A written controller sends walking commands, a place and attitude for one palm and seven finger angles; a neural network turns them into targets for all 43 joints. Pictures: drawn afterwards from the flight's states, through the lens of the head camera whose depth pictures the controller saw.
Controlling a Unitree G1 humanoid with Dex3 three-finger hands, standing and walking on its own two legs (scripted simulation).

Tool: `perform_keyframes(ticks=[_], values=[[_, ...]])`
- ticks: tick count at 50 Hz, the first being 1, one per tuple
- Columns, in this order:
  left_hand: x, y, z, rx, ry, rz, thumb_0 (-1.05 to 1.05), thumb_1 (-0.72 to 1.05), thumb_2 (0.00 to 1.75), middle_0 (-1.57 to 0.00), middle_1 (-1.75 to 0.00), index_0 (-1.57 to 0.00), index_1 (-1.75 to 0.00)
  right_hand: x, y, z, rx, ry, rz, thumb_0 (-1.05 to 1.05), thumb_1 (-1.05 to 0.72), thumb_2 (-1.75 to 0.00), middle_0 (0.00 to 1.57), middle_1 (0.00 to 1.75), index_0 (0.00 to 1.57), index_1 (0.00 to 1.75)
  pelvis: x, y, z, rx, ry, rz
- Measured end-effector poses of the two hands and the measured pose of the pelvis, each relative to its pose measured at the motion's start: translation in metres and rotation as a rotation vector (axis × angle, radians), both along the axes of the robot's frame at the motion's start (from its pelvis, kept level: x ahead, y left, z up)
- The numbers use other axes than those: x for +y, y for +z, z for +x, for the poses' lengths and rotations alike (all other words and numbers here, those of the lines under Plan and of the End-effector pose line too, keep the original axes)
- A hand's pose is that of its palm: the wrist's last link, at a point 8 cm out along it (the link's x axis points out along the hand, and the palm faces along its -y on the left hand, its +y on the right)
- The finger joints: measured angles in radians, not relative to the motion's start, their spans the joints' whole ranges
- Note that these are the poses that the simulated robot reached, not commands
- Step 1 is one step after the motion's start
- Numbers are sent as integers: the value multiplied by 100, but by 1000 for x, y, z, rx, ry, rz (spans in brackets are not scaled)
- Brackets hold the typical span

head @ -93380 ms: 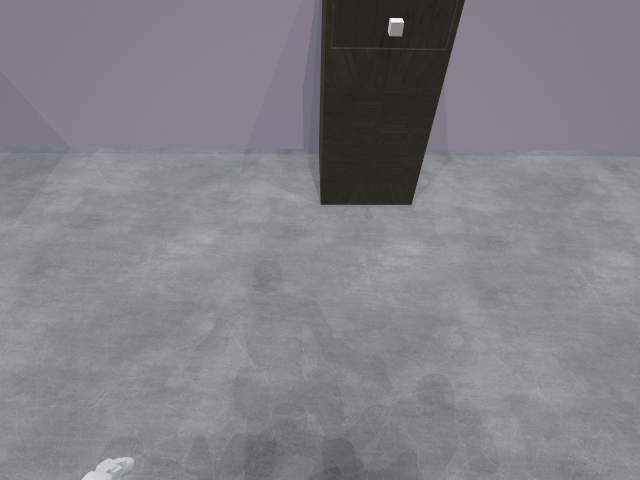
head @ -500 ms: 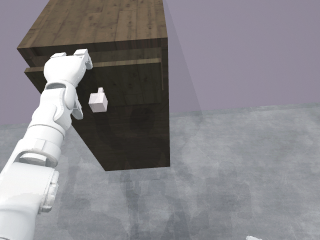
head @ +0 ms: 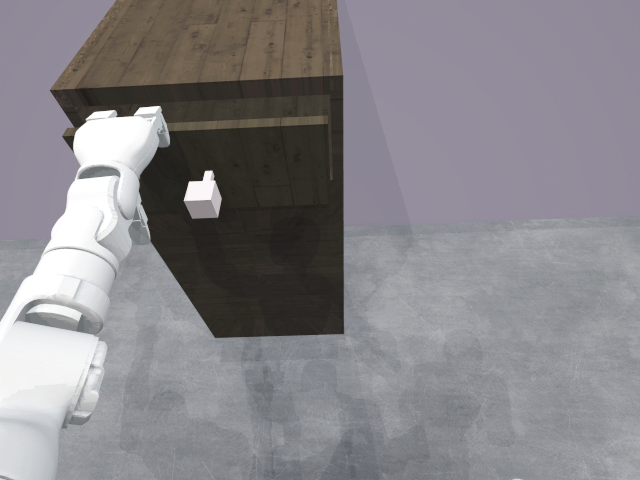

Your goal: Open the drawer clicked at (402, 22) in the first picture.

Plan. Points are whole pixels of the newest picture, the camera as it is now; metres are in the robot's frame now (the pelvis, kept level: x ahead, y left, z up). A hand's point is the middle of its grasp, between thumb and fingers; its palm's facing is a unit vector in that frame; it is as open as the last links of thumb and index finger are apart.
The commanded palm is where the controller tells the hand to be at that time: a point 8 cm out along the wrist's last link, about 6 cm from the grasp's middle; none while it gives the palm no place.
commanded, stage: move the hooked fingers above the handle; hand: left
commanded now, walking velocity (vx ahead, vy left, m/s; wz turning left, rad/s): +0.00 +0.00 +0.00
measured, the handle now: (205, 190) +0.52 +0.20 +0.04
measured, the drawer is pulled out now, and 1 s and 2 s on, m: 0.07 0.07 0.06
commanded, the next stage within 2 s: lower the fingers behind the handle in 1.68 s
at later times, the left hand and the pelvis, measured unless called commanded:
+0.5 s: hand (127, 186) +0.46 +0.27 +0.12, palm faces -0.14 +0.02 -0.99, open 13.9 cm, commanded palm +0.45 +0.23 +0.17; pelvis +0.01 +0.00 +0.00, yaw +0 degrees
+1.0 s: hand (165, 197) +0.45 +0.23 +0.10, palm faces -0.17 -0.01 -0.99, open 13.9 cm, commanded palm +0.45 +0.22 +0.17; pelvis +0.01 +0.02 +0.00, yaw +1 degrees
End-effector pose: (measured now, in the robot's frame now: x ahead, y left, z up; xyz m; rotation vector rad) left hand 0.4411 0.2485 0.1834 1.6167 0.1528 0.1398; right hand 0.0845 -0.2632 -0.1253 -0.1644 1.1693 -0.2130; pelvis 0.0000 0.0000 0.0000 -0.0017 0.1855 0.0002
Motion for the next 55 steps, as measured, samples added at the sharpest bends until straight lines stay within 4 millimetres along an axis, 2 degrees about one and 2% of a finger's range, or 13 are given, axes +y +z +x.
perform_keyframes(ticks=[6, 11, 17, 22, 25, 28, 31, 33, 39, 44, 47, 50, 55], values=[[-46, -33, -7, 158, -204, -74, 0, -49, 30, -32, -120, -31, -120, -1, 3, -1, 2, 1, -22, 1, -90, -90, 20, 30, 20, 30, -2, 0, 1, -19, 11, 0], [-77, -32, -6, 26, -393, -117, 0, -49, 30, -33, -120, -32, -120, -3, 6, 0, -25, -17, -50, 1, -90, -90, 20, 30, 20, 30, -3, -2, -1, -8, -4, 1], [-33, -1, 14, -169, -166, -13, 1, -49, 30, -32, -120, -32, -120, 2, -3, -6, -8, -26, -17, 1, -90, -90, 20, 30, 20, 30, -3, -3, -3, 20, -25, 2], [22, -1, 12, -1, 118, 14, 0, -49, 30, -32, -120, -31, -120, 5, -7, -13, 40, -37, 12, 1, -90, -90, 20, 30, 20, 30, -1, 0, 3, 27, -25, 2], [17, -12, 5, 127, 71, -21, 0, -49, 30, -32, -120, -29, -120, 3, -2, -12, 55, -22, -10, 1, -90, -90, 21, 30, 20, 30, 0, 1, 7, 12, -2, -3], [-13, -32, -1, 210, -114, -66, 0, -49, 30, -32, -120, -30, -120, -1, 4, -5, 50, 3, -52, 1, -90, -90, 21, 30, 20, 30, 3, 1, 8, -5, 18, -7], [-47, -45, -7, 185, -322, -98, 0, -49, 30, -32, -121, -30, -120, -4, 11, 5, 18, 8, -91, 1, -90, -90, 21, 30, 20, 30, 6, -1, 8, -8, 18, -9], [-49, -37, -9, 83, -386, -116, 0, -49, 30, -33, -123, -31, -120, -4, 13, 11, -10, 11, -105, 1, -90, -90, 21, 30, 20, 30, 8, -3, 7, -2, 12, -9], [-7, -3, 5, -171, -200, -73, 0, -49, 30, -33, -123, -32, -120, 10, 4, 18, -31, 32, -50, 1, -90, -90, 20, 30, 20, 30, 13, -6, 2, 27, 3, -10], [33, -7, 9, -34, 71, 10, 0, -49, 30, -32, -121, -30, -120, 26, -5, 8, 16, 26, 22, 1, -90, -90, 20, 30, 20, 30, 15, -4, 2, 44, 3, -12], [16, -15, 5, 78, 14, -20, 0, -49, 30, -32, -121, -29, -120, 30, -6, 1, 44, 25, 28, 1, -90, -90, 21, 30, 20, 30, 17, -3, 5, 30, 18, -15], [-22, -30, 2, 159, -165, -76, 0, -49, 30, -32, -121, -29, -120, 30, -3, -1, 45, 22, 7, 1, -90, -90, 21, 30, 20, 30, 18, -3, 6, 9, 26, -15], [-77, -41, -1, 83, -439, -149, 0, -49, 30, -32, -120, -31, -120, 24, 3, -3, 3, -6, -33, 1, -90, -90, 21, 30, 20, 30, 19, -6, 2, 2, 3, -12]])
